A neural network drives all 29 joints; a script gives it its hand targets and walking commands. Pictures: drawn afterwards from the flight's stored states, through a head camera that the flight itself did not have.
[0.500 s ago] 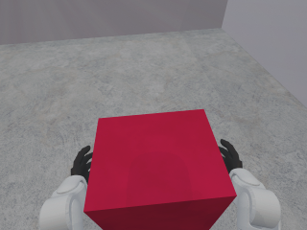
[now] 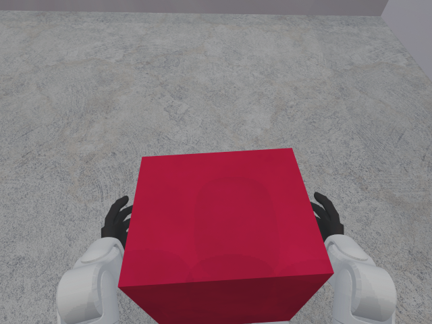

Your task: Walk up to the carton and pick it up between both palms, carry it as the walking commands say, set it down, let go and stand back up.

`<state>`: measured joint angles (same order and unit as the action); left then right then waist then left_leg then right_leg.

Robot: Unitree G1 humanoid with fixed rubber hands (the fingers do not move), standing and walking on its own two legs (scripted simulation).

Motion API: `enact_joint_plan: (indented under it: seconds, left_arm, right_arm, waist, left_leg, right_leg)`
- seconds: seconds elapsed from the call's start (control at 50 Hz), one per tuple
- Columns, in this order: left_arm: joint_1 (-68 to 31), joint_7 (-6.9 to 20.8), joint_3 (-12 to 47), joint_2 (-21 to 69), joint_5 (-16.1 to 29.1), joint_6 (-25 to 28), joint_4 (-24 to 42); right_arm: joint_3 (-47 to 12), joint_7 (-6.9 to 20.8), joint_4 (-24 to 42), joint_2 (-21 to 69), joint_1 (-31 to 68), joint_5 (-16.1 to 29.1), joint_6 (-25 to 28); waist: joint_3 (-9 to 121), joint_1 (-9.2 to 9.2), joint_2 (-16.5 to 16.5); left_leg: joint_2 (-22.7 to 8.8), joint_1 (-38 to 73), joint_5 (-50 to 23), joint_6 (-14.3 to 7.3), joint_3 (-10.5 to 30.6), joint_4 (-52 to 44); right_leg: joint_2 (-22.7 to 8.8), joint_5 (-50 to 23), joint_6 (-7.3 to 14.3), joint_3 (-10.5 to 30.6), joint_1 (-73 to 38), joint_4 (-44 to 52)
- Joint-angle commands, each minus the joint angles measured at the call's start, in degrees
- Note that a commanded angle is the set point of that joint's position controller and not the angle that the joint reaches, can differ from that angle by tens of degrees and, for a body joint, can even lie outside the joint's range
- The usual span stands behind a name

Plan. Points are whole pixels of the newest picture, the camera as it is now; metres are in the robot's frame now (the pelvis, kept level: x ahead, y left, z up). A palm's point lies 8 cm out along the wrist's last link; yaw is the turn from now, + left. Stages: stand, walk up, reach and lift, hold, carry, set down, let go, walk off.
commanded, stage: carry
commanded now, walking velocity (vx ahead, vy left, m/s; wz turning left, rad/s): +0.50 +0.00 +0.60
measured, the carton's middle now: (222, 246) +0.27 -0.02 -0.01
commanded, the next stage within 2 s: none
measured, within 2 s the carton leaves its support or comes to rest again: neither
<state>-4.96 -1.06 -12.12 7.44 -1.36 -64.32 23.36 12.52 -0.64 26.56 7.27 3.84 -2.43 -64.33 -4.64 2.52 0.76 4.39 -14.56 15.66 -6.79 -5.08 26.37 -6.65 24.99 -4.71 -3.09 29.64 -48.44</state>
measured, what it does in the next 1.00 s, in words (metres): walks ahead: right foot, then left foot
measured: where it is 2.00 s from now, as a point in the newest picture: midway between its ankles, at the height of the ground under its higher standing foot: (201, 236)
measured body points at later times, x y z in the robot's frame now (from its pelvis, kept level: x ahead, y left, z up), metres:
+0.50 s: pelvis +0.25 +0.00 +0.00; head +0.24 +0.01 +0.45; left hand +0.47 +0.23 +0.07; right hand +0.55 -0.11 +0.08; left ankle +0.20 +0.06 -0.74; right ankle +0.22 -0.13 -0.74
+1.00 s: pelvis +0.38 +0.02 +0.00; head +0.38 +0.03 +0.45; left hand +0.60 +0.24 +0.06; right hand +0.66 -0.10 +0.06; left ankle +0.30 +0.09 -0.74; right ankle +0.34 -0.11 -0.71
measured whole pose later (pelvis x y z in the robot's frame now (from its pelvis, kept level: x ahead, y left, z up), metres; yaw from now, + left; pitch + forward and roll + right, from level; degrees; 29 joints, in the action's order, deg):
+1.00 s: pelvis +0.38 +0.02 +0.00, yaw +10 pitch +3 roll +0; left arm -3.4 -1.9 -10.7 4.3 -2.2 -68.5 23.5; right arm 10.3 -0.3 21.9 7.3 2.9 -3.3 -64.6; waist 3.2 0.2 -1.4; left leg 0.0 -10.8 19.5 -2.6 -7.0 26.7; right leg -5.1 32.9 -2.4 -7.7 18.3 -43.7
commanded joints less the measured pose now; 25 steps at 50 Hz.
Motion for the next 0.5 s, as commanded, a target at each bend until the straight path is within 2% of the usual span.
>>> enact_joint_plan:
  seconds: [0.0,0.02,0.06,0.08,0.1,0.12,0.14,0.16,0.18,0.2,0.22,0.24,0.26,0.28,0.3,0.32,0.34,0.36,0.38,0.4,0.44,0.46,0.48]
  left_arm:
    - [-22.0,9.9,46.8,45.2,15.8,1.6,11.0]
    - [-22.4,9.7,47.6,44.7,15.9,1.6,12.4]
    - [-21.1,9.6,48.6,44.3,16.0,1.2,12.4]
    - [-20.3,9.7,48.8,44.0,16.1,0.8,12.0]
    - [-19.5,9.9,49.1,43.4,16.2,0.4,11.4]
    - [-18.8,10.2,48.8,41.8,16.1,0.1,10.9]
    - [-19.8,10.5,48.3,40.0,16.1,-0.3,9.3]
    - [-20.5,10.5,47.7,38.5,16.0,-0.6,8.3]
    - [-21.3,11.0,47.8,38.7,16.3,-0.4,8.1]
    - [-21.3,10.9,48.7,39.4,16.4,-1.0,7.1]
    - [-21.7,11.2,49.5,40.6,17.1,-1.1,6.6]
    - [-23.0,11.6,49.8,41.0,18.0,-1.4,7.1]
    - [-24.7,11.9,49.7,41.6,18.6,-1.5,6.7]
    - [-26.0,11.9,49.5,41.7,19.0,-1.6,6.4]
    - [-26.7,11.9,49.4,41.5,18.9,-1.6,6.5]
    - [-26.8,11.8,49.0,40.8,18.4,-1.7,6.8]
    - [-27.1,11.7,48.9,40.1,18.1,-2.0,7.4]
    - [-27.6,11.7,48.8,39.6,18.0,-2.3,8.2]
    - [-29.8,11.8,49.1,39.6,18.5,-2.6,9.0]
    - [-31.4,12.0,49.7,40.5,19.5,-3.0,9.4]
    - [-32.2,12.2,49.8,41.1,20.3,-3.5,8.5]
    - [-31.2,11.9,49.3,40.9,19.8,-3.8,7.2]
    - [-29.3,11.7,48.6,40.7,19.0,-4.2,5.5]
  right_arm:
    - [-50.2,13.4,6.2,45.1,21.7,20.9,-0.1]
    - [-50.0,13.3,6.8,44.2,21.2,20.4,-0.1]
    - [-49.5,13.1,8.0,42.2,21.1,19.6,-0.1]
    - [-49.3,12.9,7.8,41.2,20.7,19.0,-0.3]
    - [-49.2,12.6,7.5,40.5,20.0,18.3,-0.5]
    - [-49.1,12.4,7.2,40.2,19.7,18.2,-0.7]
    - [-49.4,12.2,6.0,39.8,19.6,18.2,-1.1]
    - [-49.1,12.3,4.3,38.9,20.5,18.9,-1.2]
    - [-49.3,12.2,4.8,39.0,22.0,20.1,-1.4]
    - [-48.5,12.2,3.2,38.1,21.1,19.6,-1.9]
    - [-47.6,12.2,2.1,38.2,20.0,18.9,-1.8]
    - [-47.0,12.0,1.3,39.1,20.3,18.4,-1.6]
    - [-46.6,11.7,0.6,39.6,21.1,17.9,-1.8]
    - [-46.1,11.6,0.2,39.5,21.7,17.7,-2.0]
    - [-45.9,11.7,0.5,39.5,22.5,17.7,-2.1]
    - [-46.1,11.7,1.0,39.4,23.3,17.7,-2.2]
    - [-45.9,11.8,0.6,39.4,22.7,17.4,-2.1]
    - [-45.7,11.8,0.5,39.2,22.4,17.3,-2.1]
    - [-46.1,11.5,0.8,39.6,23.6,17.3,-2.0]
    - [-45.5,11.4,0.2,40.3,24.0,17.3,-2.0]
    - [-45.4,11.1,0.9,41.1,25.7,17.8,-2.1]
    - [-45.5,11.2,1.3,40.7,26.1,18.1,-2.4]
    - [-45.5,11.2,1.1,40.3,25.6,18.2,-2.7]
  waist:
    - [27.3,-1.63,7.3]
    - [27.0,-1.70,8.6]
    - [26.9,-2.59,8.0]
    - [28.2,-3.43,6.3]
    - [31.1,-4.44,2.6]
    - [34.4,-5.16,-7.2]
    - [33.0,-3.85,-15.3]
    - [31.3,-3.45,-11.8]
    - [31.6,-3.28,-12.4]
    - [28.2,-3.57,-9.2]
    - [25.8,-3.57,-7.7]
    - [25.5,-3.26,-7.4]
    - [25.8,-3.18,-9.7]
    - [26.5,-2.79,-11.2]
    - [27.6,-2.07,-9.8]
    - [28.2,-1.76,-7.2]
    - [28.1,-1.40,-0.2]
    - [27.4,-1.59,5.9]
    - [25.3,-1.86,6.2]
    - [25.3,-1.91,5.8]
    - [27.4,-1.87,4.8]
    - [28.3,-1.93,5.2]
    - [28.8,-1.91,6.0]
  left_leg:
    - [-16.0,18.1,-41.2,-6.0,14.9,-4.7]
    - [-15.2,17.2,-39.3,-5.3,14.0,-4.5]
    - [-12.7,14.3,-34.8,-3.1,10.5,-1.9]
    - [-10.2,10.0,-34.4,-1.1,6.7,3.0]
    - [-7.4,2.5,-34.2,1.6,2.7,12.5]
    - [-4.3,-8.8,-21.1,4.4,0.2,24.8]
    - [0.1,-20.2,12.1,5.8,0.4,34.9]
    - [-2.2,-22.4,17.6,4.9,4.8,38.4]
    - [-5.3,-22.4,15.8,4.6,8.6,34.7]
    - [-8.0,-22.1,15.2,4.5,8.4,29.1]
    - [-10.0,-19.9,14.7,4.6,8.5,20.0]
    - [-9.6,-15.6,11.6,5.1,6.8,13.1]
    - [-8.5,-10.3,7.1,5.4,5.2,7.4]
    - [-7.2,-4.9,4.0,5.5,3.2,1.9]
    - [-6.3,2.4,-5.0,5.9,1.5,-5.8]
    - [-8.2,9.4,-13.1,5.5,3.8,-7.4]
    - [-14.2,15.5,-28.0,3.6,11.0,-6.3]
    - [-19.9,17.6,-38.7,0.9,16.0,-6.5]
    - [-20.7,15.1,-45.4,-1.0,15.1,-4.1]
    - [-19.5,14.5,-49.6,-0.8,12.6,-1.7]
    - [-16.4,13.5,-54.8,3.3,7.4,2.0]
    - [-15.6,13.9,-57.0,4.8,6.3,3.0]
    - [-15.4,14.6,-60.8,5.4,6.4,3.9]
  right_leg:
    - [3.7,-12.5,0.4,-5.2,-6.8,14.2]
    - [4.2,-15.2,0.6,-6.0,-8.1,16.2]
    - [4.6,-20.2,1.5,-7.5,-13.8,22.4]
    - [4.5,-23.3,2.3,-8.7,-22.1,27.2]
    - [0.9,-26.1,4.8,-5.6,-34.4,29.6]
    - [-10.3,-35.3,9.3,7.0,-46.2,30.7]
    - [-19.1,-55.2,14.4,19.5,-53.7,30.5]
    - [-19.0,-67.2,15.9,20.2,-53.4,28.1]
    - [-20.3,-65.5,16.6,19.9,-49.8,27.1]
    - [-19.1,-61.6,16.0,15.9,-45.3,28.8]
    - [-17.9,-57.3,14.2,10.2,-41.4,29.8]
    - [-14.6,-53.8,11.9,4.2,-38.5,29.6]
    - [-11.9,-49.8,10.0,0.1,-34.9,29.1]
    - [-10.2,-44.6,8.9,-2.4,-31.7,28.2]
    - [-8.8,-38.9,7.0,-4.6,-27.6,26.4]
    - [-6.9,-33.3,4.2,-5.7,-21.9,24.6]
    - [-4.5,-25.3,1.7,-6.8,-14.0,19.8]
    - [-1.5,-9.0,0.5,-7.0,-10.3,18.7]
    - [0.2,-3.4,0.2,-6.3,-11.7,19.8]
    - [0.1,-7.1,0.0,-6.1,-14.2,21.7]
    - [-2.3,-22.8,0.1,-6.9,-19.4,20.6]
    - [-2.9,-28.9,0.1,-7.5,-19.9,19.2]
    - [-3.0,-32.3,0.4,-8.1,-20.0,17.5]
